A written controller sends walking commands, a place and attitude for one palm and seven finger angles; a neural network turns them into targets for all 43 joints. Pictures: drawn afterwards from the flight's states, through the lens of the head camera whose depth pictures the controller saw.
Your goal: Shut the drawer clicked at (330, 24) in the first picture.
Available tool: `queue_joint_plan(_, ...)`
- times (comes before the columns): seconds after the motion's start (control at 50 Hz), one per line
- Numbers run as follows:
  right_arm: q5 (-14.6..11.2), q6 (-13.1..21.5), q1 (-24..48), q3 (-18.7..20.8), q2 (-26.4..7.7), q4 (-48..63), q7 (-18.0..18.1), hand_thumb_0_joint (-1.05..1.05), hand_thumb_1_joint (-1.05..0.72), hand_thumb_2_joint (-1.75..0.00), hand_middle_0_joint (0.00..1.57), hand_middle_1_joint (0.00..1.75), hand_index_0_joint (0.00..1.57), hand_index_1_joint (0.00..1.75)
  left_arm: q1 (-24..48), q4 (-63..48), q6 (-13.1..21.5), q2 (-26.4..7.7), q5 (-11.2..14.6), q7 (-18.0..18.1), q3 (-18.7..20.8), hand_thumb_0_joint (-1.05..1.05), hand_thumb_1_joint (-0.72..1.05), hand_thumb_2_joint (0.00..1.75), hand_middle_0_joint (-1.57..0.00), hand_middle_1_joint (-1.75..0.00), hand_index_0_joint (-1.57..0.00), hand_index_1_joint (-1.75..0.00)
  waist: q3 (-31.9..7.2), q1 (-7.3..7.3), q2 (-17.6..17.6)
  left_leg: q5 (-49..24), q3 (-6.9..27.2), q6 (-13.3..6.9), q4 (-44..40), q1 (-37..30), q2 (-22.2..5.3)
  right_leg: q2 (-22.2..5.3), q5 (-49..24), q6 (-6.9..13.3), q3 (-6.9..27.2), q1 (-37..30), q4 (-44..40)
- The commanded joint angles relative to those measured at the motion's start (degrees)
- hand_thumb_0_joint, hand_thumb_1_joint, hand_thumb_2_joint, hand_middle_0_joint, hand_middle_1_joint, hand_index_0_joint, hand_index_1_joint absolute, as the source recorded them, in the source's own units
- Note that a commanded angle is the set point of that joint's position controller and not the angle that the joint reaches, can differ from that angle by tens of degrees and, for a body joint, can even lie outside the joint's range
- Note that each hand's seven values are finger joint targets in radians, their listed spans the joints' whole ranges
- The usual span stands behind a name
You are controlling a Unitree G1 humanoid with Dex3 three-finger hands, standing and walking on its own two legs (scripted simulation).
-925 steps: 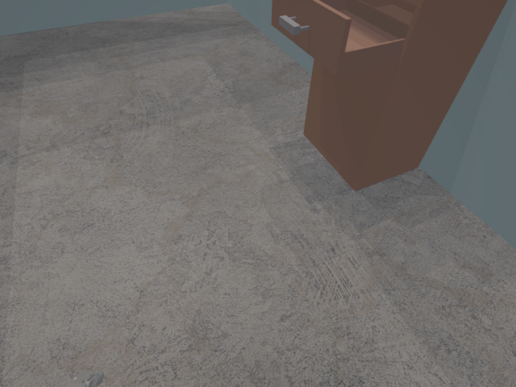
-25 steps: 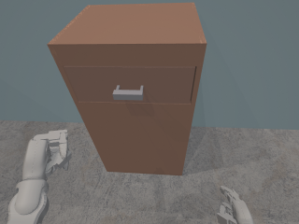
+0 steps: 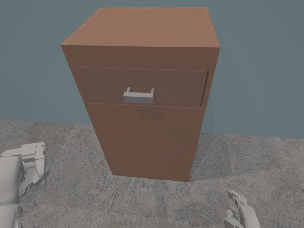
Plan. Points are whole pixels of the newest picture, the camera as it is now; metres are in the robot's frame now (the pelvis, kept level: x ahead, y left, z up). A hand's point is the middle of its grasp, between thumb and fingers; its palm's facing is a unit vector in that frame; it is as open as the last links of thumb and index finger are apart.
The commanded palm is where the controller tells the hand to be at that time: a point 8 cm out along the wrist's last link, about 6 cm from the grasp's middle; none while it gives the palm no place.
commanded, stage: step back with the hand held close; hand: left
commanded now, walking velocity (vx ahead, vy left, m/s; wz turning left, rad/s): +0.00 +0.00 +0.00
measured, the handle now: (139, 93) +0.59 +0.13 +0.02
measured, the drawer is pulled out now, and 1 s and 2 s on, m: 0.00 0.00 0.00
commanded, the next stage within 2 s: stop stepping back and stand still in 1.50 s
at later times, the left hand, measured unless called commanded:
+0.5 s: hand (38, 174) +0.17 +0.25 +0.15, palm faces +0.25 -0.82 -0.52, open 3.3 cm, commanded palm +0.11 +0.29 +0.17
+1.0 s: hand (7, 203) +0.11 +0.27 +0.15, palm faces +0.34 -0.78 -0.52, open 3.3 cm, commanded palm +0.04 +0.30 +0.17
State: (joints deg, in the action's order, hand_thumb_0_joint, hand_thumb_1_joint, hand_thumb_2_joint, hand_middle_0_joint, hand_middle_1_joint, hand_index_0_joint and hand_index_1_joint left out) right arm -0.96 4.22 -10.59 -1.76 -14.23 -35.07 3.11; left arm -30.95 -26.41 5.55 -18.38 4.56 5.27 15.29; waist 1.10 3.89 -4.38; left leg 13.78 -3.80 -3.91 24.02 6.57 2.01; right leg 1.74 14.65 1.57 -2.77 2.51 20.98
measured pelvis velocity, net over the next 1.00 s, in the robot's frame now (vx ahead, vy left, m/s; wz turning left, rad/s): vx -0.08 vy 0.02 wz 0.01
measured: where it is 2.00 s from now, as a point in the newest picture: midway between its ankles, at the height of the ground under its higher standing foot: outside the picture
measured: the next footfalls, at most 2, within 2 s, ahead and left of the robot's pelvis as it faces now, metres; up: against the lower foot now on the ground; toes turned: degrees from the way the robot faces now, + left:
left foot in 1.40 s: -0.07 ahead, +0.11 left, +0.00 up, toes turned -1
right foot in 1.74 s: -0.28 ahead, -0.09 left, +0.00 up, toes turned -4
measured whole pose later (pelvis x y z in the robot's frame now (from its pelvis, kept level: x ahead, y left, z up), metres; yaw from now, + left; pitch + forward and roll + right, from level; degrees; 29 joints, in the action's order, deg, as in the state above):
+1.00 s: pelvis -0.08 +0.02 -0.01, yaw +1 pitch +3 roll -2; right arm 0.2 3.9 -11.2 -0.1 -12.7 -31.6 3.4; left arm -35.9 -34.5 15.1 -24.1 2.1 6.6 25.0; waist 2.4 0.2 -0.3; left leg 8.9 -3.9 -6.5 31.2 25.3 2.5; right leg 3.8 18.1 -0.9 3.9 16.0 33.4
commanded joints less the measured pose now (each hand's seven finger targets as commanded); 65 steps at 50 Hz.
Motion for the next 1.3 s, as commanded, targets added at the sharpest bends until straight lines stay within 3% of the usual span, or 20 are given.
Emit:
queue_joint_plan(0.0,0.24,3.55,7.31,2.34,-5.63,9.27,0.73,0.0,-0.9,-0.9,0.2,0.3,0.2,0.3,4.0,-13.67,3.62,-10.26,0.39,1.2,6.89,0.0,0.9,0.9,-1.4,-1.6,-1.4,-1.6,-3.7,-0.25,0.37,-12.48,5.84,1.7,-3.73,-3.9,-3.72,-1.31,-10.83,0.35,3.6,3.58,-3.15)
queue_joint_plan(0.02,0.3,3.49,7.3,2.28,-5.7,9.08,0.54,0.0,-0.9,-0.9,0.2,0.3,0.2,0.3,4.11,-13.31,3.56,-10.08,0.37,1.13,6.97,0.0,0.9,0.9,-1.4,-1.6,-1.4,-1.6,-3.27,-0.23,0.3,-12.57,6.2,1.95,-3.99,-3.67,-3.84,-1.18,-10.45,0.36,3.36,3.76,-3.13)
queue_joint_plan(0.04,-0.04,2.36,7.63,2.42,-6.86,11.7,0.32,0.0,-0.9,-0.9,0.2,0.3,0.2,0.3,14.42,-21.1,6.63,-20.58,0.04,1.53,17.56,0.0,0.9,0.9,-1.4,-1.6,-1.4,-1.6,0.36,-2.13,0.51,-6.38,6.75,-0.09,-2.66,1.18,-4.75,-3.64,-13.43,-0.09,10.25,7.43,-4.97)
queue_joint_plan(0.08,0.36,1.18,6.95,2.74,-6.18,10.27,0.24,0.0,-0.9,-0.9,0.2,0.3,0.2,0.3,6.28,-13.0,7.36,-14.38,-0.16,0.53,13.52,0.0,0.9,0.9,-1.4,-1.6,-1.4,-1.6,2.12,-2.55,3.25,-5.67,7.13,0.06,-1.39,2.02,-4.17,-5.3,-13.83,0.18,10.95,9.7,-5.96)
queue_joint_plan(0.14,0.41,-0.78,6.37,3.54,-6.8,10.7,-0.23,0.0,-0.9,-0.9,0.2,0.3,0.2,0.3,-2.13,-9.42,7.12,-8.75,-0.07,-0.44,8.31,0.0,0.9,0.9,-1.4,-1.6,-1.4,-1.6,-2.7,-2.94,2.87,-10.74,6.08,0.02,-2.39,-0.43,-5.62,-4.65,-14.96,-1.39,8.15,9.58,-3.23)
queue_joint_plan(0.24,0.18,-2.92,6.44,4.36,-6.58,12.88,0.22,0.0,-0.9,-0.9,0.2,0.3,0.2,0.3,-5.1,-14.12,7.51,-12.09,-0.32,0.2,10.99,0.0,0.9,0.9,-1.4,-1.6,-1.4,-1.6,-8.71,-2.72,4.79,-18.14,6.52,-0.29,-2.83,1.07,-7.03,-3.32,-18.48,-2.37,5.8,6.32,1.96)
queue_joint_plan(0.38,0.23,-2.47,6.07,4.9,-6.63,14.31,1.06,0.0,-0.9,-0.9,0.2,0.3,0.2,0.3,-7.37,-19.32,7.94,-15.12,-0.04,1.53,14.7,0.0,0.9,0.9,-1.4,-1.6,-1.4,-1.6,-11.26,-2.05,-0.41,-21.38,8.42,-1.06,-2.89,5.9,-9.63,-2.29,-15.26,-2.5,5.73,4.75,9.31)
queue_joint_plan(0.56,0.15,-0.77,5.03,5.12,-7.06,13.96,1.19,0.0,-0.9,-0.9,0.2,0.3,0.2,0.3,-6.4,-17.39,8.47,-12.49,-0.95,2.07,13.2,0.0,0.9,0.9,-1.4,-1.6,-1.4,-1.6,-5.31,-3.48,3.02,5.51,10.95,-2.37,-5.3,21.97,-10.43,-2.72,-9.66,-1.89,8.78,2.57,11.34)
queue_joint_plan(0.66,0.32,-0.31,4.27,5.13,-6.45,13.71,1.2,0.0,-0.9,-0.9,0.2,0.3,0.2,0.3,-5.59,-18.44,9.72,-13.18,-1.18,2.72,13.4,0.0,0.9,0.9,-1.4,-1.6,-1.4,-1.6,-4.71,-4.23,6.76,12.54,10.23,-1.26,-0.99,20.4,-7.15,-5.41,-1.68,-0.45,13.2,8.67,3.78)
queue_joint_plan(0.72,0.65,0.19,4.16,4.87,-6.61,13.54,1.2,0.0,-0.9,-0.9,0.2,0.3,0.2,0.3,-4.92,-20.1,10.82,-13.39,-1.38,3.15,12.89,0.0,0.9,0.9,-1.4,-1.6,-1.4,-1.6,-4.01,-4.58,3.44,13.3,11.39,-0.83,-2.09,18.37,-7.44,-4.94,3.54,-0.21,11.92,11.92,2.12)
queue_joint_plan(0.8,0.96,1.59,5.0,4.73,-7.03,13.75,1.95,0.0,-0.9,-0.9,0.2,0.3,0.2,0.3,-5.31,-20.34,11.82,-13.81,-2.53,3.36,15.0,0.0,0.9,0.9,-1.4,-1.6,-1.4,-1.6,-5.43,-3.47,-4.61,22.39,18.42,-3.46,-13.97,29.83,-14.21,1.14,-3.6,-2.53,5.1,-1.55,16.58)
queue_joint_plan(0.9,1.29,2.66,4.57,5.36,-6.78,12.77,1.21,0.0,-0.9,-0.9,0.2,0.3,0.2,0.3,-6.31,-18.43,12.29,-12.82,-2.12,2.38,14.73,0.0,0.9,0.9,-1.4,-1.6,-1.4,-1.6,-4.7,-3.6,0.09,13.04,18.14,-4.73,-11.14,27.66,-15.65,2.09,-0.45,-2.57,6.6,0.54,17.73)
queue_joint_plan(0.94,1.52,2.96,4.49,5.48,-7.07,12.01,0.93,0.0,-0.9,-0.9,0.2,0.3,0.2,0.3,-5.98,-19.02,12.85,-12.71,-1.78,1.91,14.52,0.0,0.9,0.9,-1.4,-1.6,-1.4,-1.6,-5.61,-3.52,-1.39,10.12,17.12,-4.71,-10.13,25.29,-15.46,2.0,-0.71,-2.65,6.93,1.27,15.85)
queue_joint_plan(1.04,1.02,3.0,3.85,5.71,-6.43,10.86,0.25,0.0,-0.9,-0.9,0.2,0.3,0.2,0.3,-6.0,-22.71,13.59,-13.57,-0.72,1.61,13.77,0.0,0.9,0.9,-1.4,-1.6,-1.4,-1.6,-15.76,-3.41,0.92,-16.77,10.97,-2.58,-1.16,6.31,-12.57,0.5,-9.88,-4.23,8.1,8.09,11.53)
queue_joint_plan(1.08,1.09,2.53,4.64,5.96,-6.5,11.18,0.16,0.0,-0.9,-0.9,0.2,0.3,0.2,0.3,-7.24,-22.71,13.34,-15.4,-0.52,1.78,15.75,0.0,0.9,0.9,-1.4,-1.6,-1.4,-1.6,-15.98,-3.4,-0.27,-12.23,10.77,-2.47,-1.53,7.41,-12.9,0.58,-7.46,-4.56,8.48,8.57,11.72)
queue_joint_plan(1.14,1.02,1.8,6.41,5.83,-6.48,12.67,0.35,0.0,-0.9,-0.9,0.2,0.3,0.2,0.3,-7.75,-21.95,13.1,-15.49,-0.39,1.59,16.91,0.0,0.9,0.9,-1.4,-1.6,-1.4,-1.6,-10.41,-3.61,-2.39,10.18,12.24,-2.67,-6.08,21.93,-13.05,1.18,-1.98,-3.01,9.23,3.91,13.12)
queue_joint_plan(1.18,0.99,1.16,6.39,6.12,-6.3,12.96,0.52,0.0,-0.9,-0.9,0.2,0.3,0.2,0.3,-7.21,-21.68,13.08,-16.79,-0.83,1.65,18.53,0.0,0.9,0.9,-1.4,-1.6,-1.4,-1.6,-7.26,-3.92,1.05,19.91,10.77,-0.89,-2.57,27.58,-9.78,-1.67,3.7,-0.95,14.84,6.1,7.7)
queue_joint_plan(1.22,0.89,0.45,4.35,6.07,-4.45,11.68,0.16,0.0,-0.9,-0.9,0.2,0.3,0.2,0.3,-6.66,-20.07,13.08,-15.82,-0.33,2.14,16.31,0.0,0.9,0.9,-1.4,-1.6,-1.4,-1.6,-6.16,-4.82,10.11,12.01,6.7,3.14,13.23,15.99,-3.34,-11.59,13.69,3.83,26.3,22.98,-6.54)
queue_joint_plan(1.24,1.04,-0.03,2.8,6.3,-3.81,10.1,-0.2,0.0,-0.9,-0.9,0.2,0.3,0.2,0.3,-5.31,-18.77,12.94,-15.04,-0.28,2.67,14.93,0.0,0.9,0.9,-1.4,-1.6,-1.4,-1.6,-6.33,-5.48,13.75,7.79,5.59,4.25,21.82,10.58,-1.15,-16.71,9.88,6.65,28.28,28.1,-10.05)
queue_joint_plan(1.28,1.08,-0.78,3.3,6.39,-3.44,9.17,-0.25,0.0,-0.9,-0.9,0.2,0.3,0.2,0.3,-3.93,-16.8,12.37,-14.8,-0.74,3.52,14.32,0.0,0.9,0.9,-1.4,-1.6,-1.4,-1.6,-7.42,-5.95,13.41,8.55,6.26,4.0,27.29,12.34,-0.5,-17.25,-9.74,7.01,23.61,23.9,-6.89)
